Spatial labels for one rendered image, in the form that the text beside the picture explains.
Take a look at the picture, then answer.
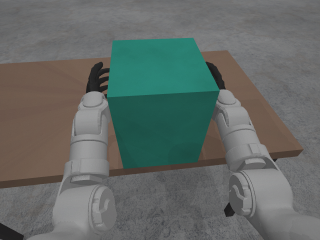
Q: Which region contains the robot left upper arm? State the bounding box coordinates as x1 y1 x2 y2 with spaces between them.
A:
26 184 117 240

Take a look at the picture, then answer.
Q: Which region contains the carton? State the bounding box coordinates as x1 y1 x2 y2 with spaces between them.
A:
107 38 220 169

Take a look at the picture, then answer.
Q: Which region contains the robot right forearm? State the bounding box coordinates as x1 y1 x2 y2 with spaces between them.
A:
211 89 294 205

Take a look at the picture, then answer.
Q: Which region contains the robot left forearm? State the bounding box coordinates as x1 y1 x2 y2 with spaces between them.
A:
52 91 111 224

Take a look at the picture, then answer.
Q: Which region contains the robot right hand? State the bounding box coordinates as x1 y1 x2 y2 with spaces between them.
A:
206 61 226 90

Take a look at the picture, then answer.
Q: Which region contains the robot left hand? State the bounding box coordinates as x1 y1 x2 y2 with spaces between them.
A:
86 62 110 99

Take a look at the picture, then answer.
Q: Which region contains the robot right upper arm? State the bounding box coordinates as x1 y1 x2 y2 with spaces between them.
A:
228 168 320 240

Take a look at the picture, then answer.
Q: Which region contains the table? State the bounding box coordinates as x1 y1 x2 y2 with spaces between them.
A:
0 50 304 240

